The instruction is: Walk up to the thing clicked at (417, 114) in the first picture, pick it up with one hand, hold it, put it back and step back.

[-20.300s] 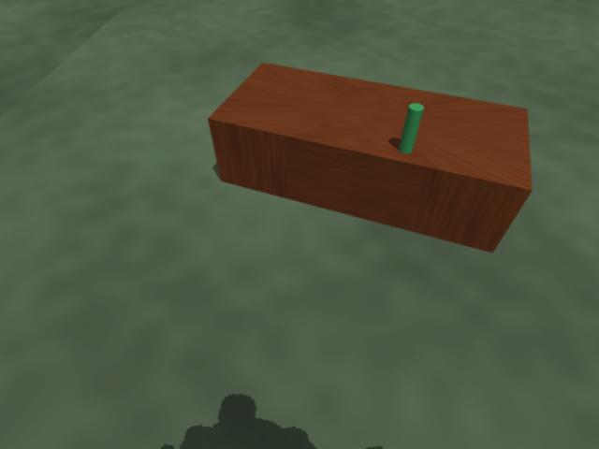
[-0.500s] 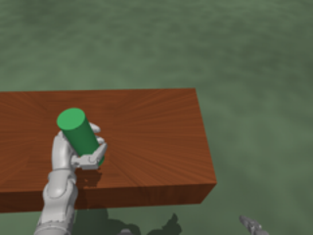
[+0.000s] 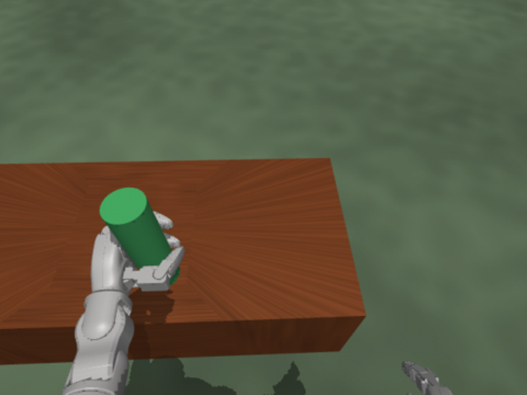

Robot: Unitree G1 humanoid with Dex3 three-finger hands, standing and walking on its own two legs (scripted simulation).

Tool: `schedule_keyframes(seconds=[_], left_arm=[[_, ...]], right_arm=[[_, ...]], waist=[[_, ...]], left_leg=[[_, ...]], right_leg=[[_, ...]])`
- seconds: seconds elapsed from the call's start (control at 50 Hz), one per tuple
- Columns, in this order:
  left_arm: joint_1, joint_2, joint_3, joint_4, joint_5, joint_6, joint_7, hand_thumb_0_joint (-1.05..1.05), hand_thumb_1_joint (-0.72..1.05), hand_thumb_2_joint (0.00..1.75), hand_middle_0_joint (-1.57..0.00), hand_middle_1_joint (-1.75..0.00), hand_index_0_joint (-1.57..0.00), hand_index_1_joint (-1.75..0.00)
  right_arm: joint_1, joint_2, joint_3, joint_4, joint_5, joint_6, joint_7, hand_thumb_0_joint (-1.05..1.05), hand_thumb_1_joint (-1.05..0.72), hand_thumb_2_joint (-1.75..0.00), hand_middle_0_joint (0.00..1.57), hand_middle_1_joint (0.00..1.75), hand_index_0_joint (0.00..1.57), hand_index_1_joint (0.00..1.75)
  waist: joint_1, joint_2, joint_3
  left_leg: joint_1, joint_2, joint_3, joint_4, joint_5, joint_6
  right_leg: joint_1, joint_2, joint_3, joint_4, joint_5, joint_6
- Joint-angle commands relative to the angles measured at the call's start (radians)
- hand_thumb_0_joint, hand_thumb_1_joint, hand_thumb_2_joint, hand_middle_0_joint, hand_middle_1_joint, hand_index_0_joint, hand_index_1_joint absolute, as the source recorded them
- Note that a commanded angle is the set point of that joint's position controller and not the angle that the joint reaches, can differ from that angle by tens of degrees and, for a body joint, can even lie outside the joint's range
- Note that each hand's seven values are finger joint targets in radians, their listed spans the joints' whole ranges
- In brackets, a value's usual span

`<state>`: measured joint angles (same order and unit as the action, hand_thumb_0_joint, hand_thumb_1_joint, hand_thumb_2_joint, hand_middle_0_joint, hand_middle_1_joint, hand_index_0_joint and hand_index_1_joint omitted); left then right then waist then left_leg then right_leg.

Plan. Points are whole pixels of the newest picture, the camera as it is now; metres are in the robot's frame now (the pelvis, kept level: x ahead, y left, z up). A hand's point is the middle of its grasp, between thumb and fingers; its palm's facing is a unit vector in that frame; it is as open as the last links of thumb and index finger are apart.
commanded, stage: hold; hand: left
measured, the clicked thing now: (146, 244) +0.33 +0.18 +0.07
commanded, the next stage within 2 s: none
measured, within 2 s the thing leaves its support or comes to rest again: neither
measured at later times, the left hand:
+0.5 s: hand (156, 251) +0.33 +0.17 +0.05, palm faces +0.10 -1.00 +0.00, open 7.2 cm
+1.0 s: hand (154, 254) +0.32 +0.17 +0.05, palm faces +0.10 -1.00 +0.00, open 7.2 cm
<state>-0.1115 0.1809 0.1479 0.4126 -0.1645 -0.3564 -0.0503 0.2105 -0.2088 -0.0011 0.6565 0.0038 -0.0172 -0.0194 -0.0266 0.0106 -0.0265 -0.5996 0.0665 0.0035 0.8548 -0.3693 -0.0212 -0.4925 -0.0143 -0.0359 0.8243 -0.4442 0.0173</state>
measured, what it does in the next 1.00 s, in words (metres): stands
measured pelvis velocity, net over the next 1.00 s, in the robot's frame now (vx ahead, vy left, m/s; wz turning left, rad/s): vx -0.01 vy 0.01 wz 0.00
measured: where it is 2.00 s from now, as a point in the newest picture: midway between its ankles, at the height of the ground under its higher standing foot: outside the picture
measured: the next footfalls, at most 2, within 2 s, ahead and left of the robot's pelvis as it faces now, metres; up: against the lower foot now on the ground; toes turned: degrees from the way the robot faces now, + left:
none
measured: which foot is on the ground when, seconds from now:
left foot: down 0.00-1.00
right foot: down 0.00-1.00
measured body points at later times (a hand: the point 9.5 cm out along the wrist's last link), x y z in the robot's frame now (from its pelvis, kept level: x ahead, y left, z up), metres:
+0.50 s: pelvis +0.00 +0.00 +0.01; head +0.04 +0.01 +0.45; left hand +0.32 +0.22 +0.05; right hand +0.13 -0.24 -0.10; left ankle +0.04 +0.13 -0.70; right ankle -0.02 -0.13 -0.70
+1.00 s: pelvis -0.01 +0.01 +0.01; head +0.03 +0.01 +0.45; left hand +0.31 +0.22 +0.06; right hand +0.13 -0.23 -0.10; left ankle +0.04 +0.13 -0.70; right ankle -0.02 -0.13 -0.70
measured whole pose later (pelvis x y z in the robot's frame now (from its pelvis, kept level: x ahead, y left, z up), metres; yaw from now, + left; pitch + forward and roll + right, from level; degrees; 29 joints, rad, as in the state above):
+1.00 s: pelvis -0.01 +0.01 +0.01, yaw +0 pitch +5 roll -1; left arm -0.12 0.18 0.13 0.43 -0.16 -0.36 -0.04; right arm 0.21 -0.21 0.00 0.67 0.01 -0.03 -0.02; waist -0.02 0.01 -0.01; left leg -0.55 0.06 0.01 0.80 -0.34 -0.01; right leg -0.44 -0.02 -0.03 0.77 -0.41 0.02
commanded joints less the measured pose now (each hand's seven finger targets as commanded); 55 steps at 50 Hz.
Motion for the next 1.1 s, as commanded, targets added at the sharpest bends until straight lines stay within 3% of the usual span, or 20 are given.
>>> schedule_keyframes(seconds=[0.0, 0.06, 0.1, 0.18, 0.22, 0.26, 0.34, 0.44, 0.52, 0.56, 0.6, 0.64, 0.74, 0.82, 0.86, 0.88, 0.94, 0.96, 1.02, 1.08], left_arm=[[-0.293, 0.126, 0.042, -0.276, -0.018, -0.086, 0.005, 0.0, 0.44, 1.32, -1.35, -1.46, -1.37, -1.46], [-0.305, 0.134, 0.052, -0.264, -0.02, -0.082, 0.001, 0.0, 0.46, 1.32, -1.35, -1.47, -1.37, -1.46], [-0.344, 0.113, 0.019, -0.277, -0.016, -0.084, -0.006, 0.0, 0.47, 1.32, -1.34, -1.46, -1.36, -1.45], [-0.333, 0.142, 0.066, -0.273, -0.025, -0.093, 0.002, 0.0, 0.48, 1.33, -1.37, -1.48, -1.39, -1.47], [-0.326, 0.107, 0.019, -0.286, -0.024, -0.091, -0.005, 0.0, 0.49, 1.32, -1.36, -1.48, -1.38, -1.47], [-0.315, 0.125, 0.041, -0.257, -0.023, -0.085, -0.002, 0.0, 0.51, 1.33, -1.35, -1.47, -1.37, -1.47], [-0.344, 0.121, 0.025, -0.284, -0.02, -0.087, -0.006, 0.0, 0.5, 1.33, -1.36, -1.48, -1.38, -1.48], [-0.351, 0.144, 0.059, -0.258, -0.019, -0.092, 0.004, 0.0, 0.51, 1.36, -1.38, -1.5, -1.4, -1.5], [-0.307, 0.108, 0.025, -0.231, -0.015, -0.089, 0.0, 0.0, 0.52, 1.34, -1.38, -1.5, -1.4, -1.49], [-0.348, 0.141, 0.046, -0.267, -0.015, -0.097, 0.002, 0.0, 0.51, 1.34, -1.37, -1.49, -1.39, -1.48], [-0.352, 0.098, 0.002, -0.261, -0.014, -0.095, 0.0, 0.0, 0.5, 1.34, -1.38, -1.5, -1.4, -1.49], [-0.349, 0.128, 0.036, -0.258, -0.013, -0.095, 0.009, 0.0, 0.52, 1.34, -1.37, -1.49, -1.39, -1.49], [-0.306, 0.115, 0.037, -0.235, -0.019, -0.094, 0.015, 0.0, 0.51, 1.34, -1.36, -1.48, -1.38, -1.48], [-0.33, 0.11, 0.013, -0.267, -0.012, -0.1, 0.009, 0.0, 0.5, 1.35, -1.37, -1.5, -1.39, -1.5], [-0.345, 0.131, 0.028, -0.304, -0.01, -0.103, 0.012, 0.0, 0.5, 1.33, -1.36, -1.48, -1.37, -1.47], [-0.312, 0.101, 0.014, -0.257, -0.016, -0.097, 0.01, 0.0, 0.5, 1.33, -1.36, -1.48, -1.38, -1.47], [-0.338, 0.105, 0.007, -0.271, -0.014, -0.096, 0.012, 0.0, 0.49, 1.33, -1.35, -1.48, -1.36, -1.47], [-0.335, 0.118, 0.03, -0.255, -0.016, -0.093, 0.014, 0.0, 0.5, 1.34, -1.36, -1.49, -1.37, -1.48], [-0.316, 0.11, 0.025, -0.239, -0.012, -0.092, 0.016, 0.0, 0.5, 1.34, -1.35, -1.49, -1.37, -1.48], [-0.324, 0.126, 0.034, -0.252, -0.013, -0.101, 0.013, 0.0, 0.52, 1.34, -1.35, -1.48, -1.36, -1.47]], right_arm=[[-0.024, -0.136, -0.05, -0.125, 0.002, -0.039, -0.013, 0.0, -0.9, -0.9, 0.2, 0.3, 0.2, 0.3], [-0.018, -0.134, -0.049, -0.109, 0.0, -0.042, -0.011, 0.0, -0.9, -0.9, 0.2, 0.3, 0.2, 0.3], [-0.021, -0.14, -0.052, -0.121, 0.0, -0.041, -0.01, 0.0, -0.9, -0.9, 0.2, 0.3, 0.2, 0.3], [-0.039, -0.136, -0.048, -0.127, 0.002, -0.045, -0.01, 0.0, -0.9, -0.9, 0.2, 0.3, 0.2, 0.3], [-0.034, -0.137, -0.048, -0.129, 0.001, -0.045, -0.01, 0.0, -0.9, -0.9, 0.2, 0.3, 0.2, 0.3], [-0.029, -0.139, -0.049, -0.12, 0.002, -0.046, -0.013, 0.0, -0.9, -0.9, 0.2, 0.3, 0.2, 0.3], [-0.02, -0.139, -0.05, -0.117, 0.0, -0.048, -0.011, 0.0, -0.9, -0.9, 0.2, 0.3, 0.2, 0.3], [-0.03, -0.136, -0.048, -0.118, 0.0, -0.048, -0.013, 0.0, -0.9, -0.9, 0.2, 0.3, 0.2, 0.3], [-0.032, -0.133, -0.048, -0.121, 0.0, -0.05, -0.009, 0.0, -0.9, -0.9, 0.2, 0.3, 0.2, 0.3], [-0.031, -0.136, -0.05, -0.121, 0.003, -0.048, -0.011, 0.0, -0.9, -0.9, 0.2, 0.3, 0.2, 0.3], [-0.028, -0.135, -0.049, -0.12, 0.001, -0.05, -0.008, 0.0, -0.9, -0.9, 0.2, 0.3, 0.2, 0.3], [-0.03, -0.143, -0.054, -0.12, 0.002, -0.053, -0.008, 0.0, -0.9, -0.9, 0.2, 0.3, 0.2, 0.3], [-0.025, -0.137, -0.048, -0.117, 0.002, -0.056, -0.01, 0.0, -0.9, -0.9, 0.2, 0.3, 0.2, 0.3], [-0.034, -0.137, -0.048, -0.118, 0.003, -0.057, -0.01, 0.0, -0.9, -0.9, 0.2, 0.3, 0.2, 0.3], [-0.044, -0.135, -0.047, -0.124, 0.002, -0.057, -0.01, 0.0, -0.9, -0.9, 0.2, 0.3, 0.2, 0.3], [-0.039, -0.137, -0.047, -0.122, 0.003, -0.06, -0.012, 0.0, -0.9, -0.9, 0.2, 0.3, 0.2, 0.3], [-0.037, -0.136, -0.046, -0.115, 0.003, -0.061, -0.012, 0.0, -0.9, -0.9, 0.2, 0.3, 0.2, 0.3], [-0.036, -0.135, -0.046, -0.114, 0.003, -0.063, -0.014, 0.0, -0.9, -0.9, 0.2, 0.3, 0.2, 0.3], [-0.034, -0.136, -0.047, -0.112, 0.002, -0.06, -0.012, 0.0, -0.9, -0.9, 0.2, 0.3, 0.2, 0.3], [-0.026, -0.137, -0.05, -0.109, 0.001, -0.058, -0.011, 0.0, -0.9, -0.9, 0.2, 0.3, 0.2, 0.3]], waist=[[-0.001, 0.024, -0.307], [0.003, 0.029, -0.306], [-0.009, 0.04, -0.293], [0.011, 0.036, -0.293], [0.001, 0.047, -0.297], [0.0, 0.017, -0.298], [-0.006, 0.046, -0.317], [0.005, 0.013, -0.283], [0.006, 0.037, -0.267], [0.008, 0.034, -0.295], [-0.004, 0.044, -0.27], [0.007, 0.051, -0.294], [0.005, 0.003, -0.278], [0.003, 0.035, -0.272], [0.011, 0.065, -0.296], [-0.001, 0.024, -0.279], [-0.006, 0.025, -0.263], [0.002, 0.019, -0.256], [0.001, 0.014, -0.255], [0.007, 0.032, -0.307]], left_leg=[[0.25, -0.038, 0.007, -0.115, 0.239, 0.024], [0.251, -0.035, 0.008, -0.11, 0.272, 0.026], [0.266, -0.031, 0.001, -0.126, 0.247, 0.021], [0.252, -0.038, 0.007, -0.138, 0.196, 0.019], [0.278, -0.036, 0.005, -0.142, 0.215, 0.017], [0.26, -0.038, 0.009, -0.129, 0.243, 0.023], [0.298, -0.032, 0.001, -0.138, 0.256, 0.022], [0.252, -0.038, 0.008, -0.145, 0.208, 0.026], [0.256, -0.039, 0.007, -0.158, 0.194, 0.02], [0.267, -0.039, 0.009, -0.152, 0.221, 0.021], [0.267, -0.033, 0.001, -0.164, 0.185, 0.017], [0.288, -0.029, -0.005, -0.168, 0.181, 0.014], [0.258, -0.035, 0.002, -0.157, 0.207, 0.021], [0.278, -0.036, 0.005, -0.169, 0.176, 0.017], [0.289, -0.037, 0.005, -0.169, 0.182, 0.012], [0.29, -0.034, 0.001, -0.169, 0.181, 0.016], [0.276, -0.037, 0.002, -0.166, 0.181, 0.018], [0.264, -0.036, 0.004, -0.167, 0.165, 0.019], [0.26, -0.037, 0.002, -0.168, 0.171, 0.02], [0.288, -0.035, 0.002, -0.151, 0.247, 0.019]], right_leg=[[0.063, 0.026, 0.001, -0.134, 0.327, -0.014], [0.058, 0.026, 0.002, -0.129, 0.357, -0.012], [0.038, 0.029, -0.004, -0.131, 0.32, -0.019], [0.06, 0.026, 0.0, -0.145, 0.277, -0.02], [0.053, 0.028, -0.004, -0.145, 0.29, -0.021], [0.071, 0.026, 0.002, -0.149, 0.33, -0.016], [0.056, 0.029, -0.005, -0.142, 0.325, -0.018], [0.075, 0.023, 0.002, -0.157, 0.297, -0.015], [0.07, 0.026, -0.004, -0.157, 0.276, -0.021], [0.085, 0.025, -0.002, -0.159, 0.303, -0.019], [0.057, 0.029, -0.009, -0.152, 0.265, -0.024], [0.041, 0.031, -0.013, -0.152, 0.248, -0.026], [0.08, 0.029, -0.007, -0.157, 0.287, -0.018], [0.059, 0.026, -0.005, -0.162, 0.256, -0.022], [0.063, 0.026, -0.005, -0.165, 0.258, -0.025], [0.06, 0.029, -0.008, -0.163, 0.259, -0.021], [0.058, 0.027, -0.005, -0.168, 0.265, -0.02], [0.058, 0.026, -0.004, -0.169, 0.251, -0.02], [0.065, 0.026, -0.006, -0.166, 0.255, -0.02], [0.078, 0.027, -0.007, -0.152, 0.316, -0.019]])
